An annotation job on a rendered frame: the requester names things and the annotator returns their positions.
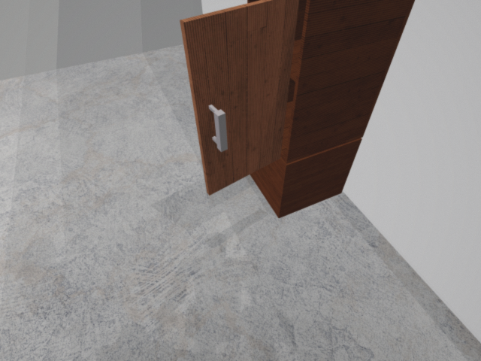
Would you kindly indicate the cupboard door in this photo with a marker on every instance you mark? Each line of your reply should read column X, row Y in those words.
column 239, row 60

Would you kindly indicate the handle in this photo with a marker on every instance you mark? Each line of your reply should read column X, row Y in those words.
column 220, row 125

